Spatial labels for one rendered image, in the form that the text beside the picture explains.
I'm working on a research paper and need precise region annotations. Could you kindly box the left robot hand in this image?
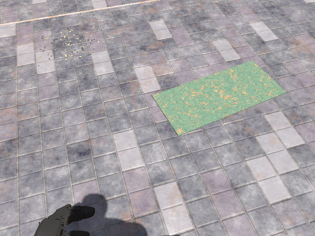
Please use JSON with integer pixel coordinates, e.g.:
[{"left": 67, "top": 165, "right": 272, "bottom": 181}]
[{"left": 33, "top": 204, "right": 95, "bottom": 236}]

